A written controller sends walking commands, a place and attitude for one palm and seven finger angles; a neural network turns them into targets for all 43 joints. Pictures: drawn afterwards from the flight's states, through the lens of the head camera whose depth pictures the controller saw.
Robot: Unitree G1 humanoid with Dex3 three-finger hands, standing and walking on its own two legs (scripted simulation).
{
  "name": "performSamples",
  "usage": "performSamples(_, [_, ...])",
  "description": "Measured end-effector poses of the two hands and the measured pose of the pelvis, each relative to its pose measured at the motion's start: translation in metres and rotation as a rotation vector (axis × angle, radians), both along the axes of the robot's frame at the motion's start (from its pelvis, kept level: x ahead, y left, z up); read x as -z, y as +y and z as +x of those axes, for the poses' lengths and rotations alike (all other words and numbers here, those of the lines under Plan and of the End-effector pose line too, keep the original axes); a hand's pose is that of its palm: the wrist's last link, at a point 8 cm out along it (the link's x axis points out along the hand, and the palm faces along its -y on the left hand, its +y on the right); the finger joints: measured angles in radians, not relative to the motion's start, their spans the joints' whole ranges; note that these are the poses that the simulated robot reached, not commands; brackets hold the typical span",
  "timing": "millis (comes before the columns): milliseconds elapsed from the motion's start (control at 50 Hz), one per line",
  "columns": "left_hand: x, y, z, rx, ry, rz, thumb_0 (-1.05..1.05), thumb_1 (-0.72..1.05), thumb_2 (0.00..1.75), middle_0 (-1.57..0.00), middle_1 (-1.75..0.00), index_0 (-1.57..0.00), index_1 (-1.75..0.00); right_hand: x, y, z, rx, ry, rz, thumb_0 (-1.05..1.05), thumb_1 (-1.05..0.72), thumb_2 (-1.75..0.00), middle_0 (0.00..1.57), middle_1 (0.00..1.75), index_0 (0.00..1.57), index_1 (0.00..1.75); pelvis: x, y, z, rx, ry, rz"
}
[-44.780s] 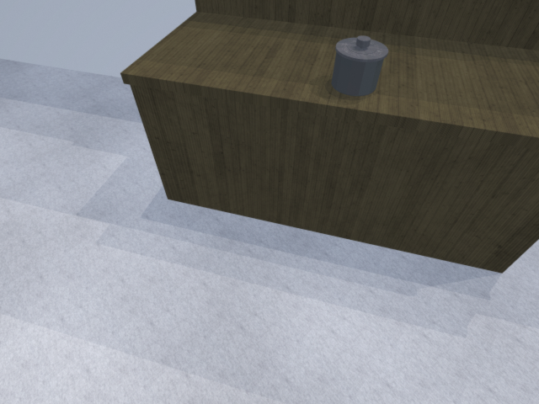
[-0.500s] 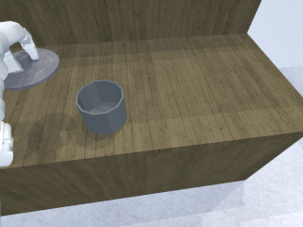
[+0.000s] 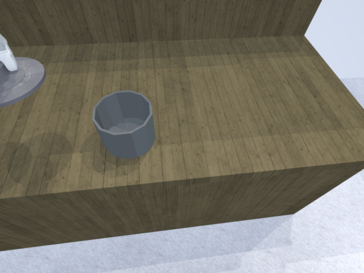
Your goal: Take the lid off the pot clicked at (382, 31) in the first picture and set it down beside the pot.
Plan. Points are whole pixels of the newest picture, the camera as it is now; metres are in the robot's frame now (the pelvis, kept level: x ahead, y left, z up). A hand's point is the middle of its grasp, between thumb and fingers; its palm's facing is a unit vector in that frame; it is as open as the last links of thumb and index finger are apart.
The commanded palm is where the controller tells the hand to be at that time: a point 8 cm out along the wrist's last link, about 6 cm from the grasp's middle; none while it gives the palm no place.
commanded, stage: move the lid sideways beside the pot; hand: left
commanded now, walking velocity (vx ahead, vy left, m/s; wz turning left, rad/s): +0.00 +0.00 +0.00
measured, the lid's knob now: out of the picture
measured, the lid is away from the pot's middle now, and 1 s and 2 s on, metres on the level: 0.22 0.23 0.24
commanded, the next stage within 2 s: lower the lid onto the table in 0.28 s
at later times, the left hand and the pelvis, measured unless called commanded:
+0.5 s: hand out of the picture +0.44 +0.37 +0.20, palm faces -0.34 -0.17 -0.93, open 7.3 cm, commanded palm +0.47 +0.37 +0.27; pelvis +0.00 +0.00 +0.00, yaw +0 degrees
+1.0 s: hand out of the picture +0.44 +0.36 +0.16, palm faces -0.39 -0.17 -0.91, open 7.3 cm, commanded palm +0.48 +0.37 +0.23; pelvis +0.00 +0.00 +0.00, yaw +0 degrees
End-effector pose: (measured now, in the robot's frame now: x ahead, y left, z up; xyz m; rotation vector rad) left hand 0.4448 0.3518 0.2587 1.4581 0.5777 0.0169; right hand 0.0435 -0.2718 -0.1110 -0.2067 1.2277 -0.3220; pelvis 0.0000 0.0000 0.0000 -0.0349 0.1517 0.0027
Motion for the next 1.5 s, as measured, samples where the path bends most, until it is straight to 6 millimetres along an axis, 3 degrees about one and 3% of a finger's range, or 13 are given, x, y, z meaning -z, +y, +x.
performSamples(260, [-0.002,0.028,-0.009,-0.063,0.002,0.007,0.16,0.38,0.71,-1.23,-1.16,-0.62,-0.93,0.001,0.001,-0.01,0.01,0.049,-0.003,0.0,-0.9,-0.9,0.21,0.3,0.2,0.3,0.001,0.002,0.002,-0.002,0.008,-0.006])
performSamples(680, [0.014,0.013,0.001,-0.019,0.025,-0.028,0.16,0.38,0.71,-1.23,-1.16,-0.62,-0.93,0.0,0.005,-0.015,0.017,0.022,-0.005,0.0,-0.9,-0.9,0.21,0.3,0.2,0.3,0.002,0.005,-0.002,0.004,0.008,-0.005])
performSamples(1000, [0.036,0.015,0.002,-0.006,0.063,-0.029,0.16,0.39,0.71,-1.23,-1.16,-0.62,-0.93,0.0,-0.001,-0.039,0.051,0.09,-0.026,0.0,-0.9,-0.9,0.21,0.3,0.2,0.3,0.003,0.003,-0.002,0.006,0.024,-0.008])
performSamples(1220, [0.052,0.013,0.006,0.017,0.085,-0.039,0.16,0.39,0.71,-1.23,-1.16,-0.61,-0.93,-0.001,-0.003,-0.04,0.064,0.093,-0.038,0.0,-0.9,-0.9,0.21,0.3,0.2,0.3,0.005,0.003,-0.002,0.011,0.034,-0.012])
performSamples(1500, [0.072,0.026,0.003,0.014,0.117,-0.04,0.16,0.39,0.71,-1.23,-1.16,-0.61,-0.93,0.0,0.0,-0.045,0.074,0.118,-0.05,0.0,-0.9,-0.9,0.21,0.3,0.2,0.3,0.008,0.007,-0.002,0.012,0.054,-0.018])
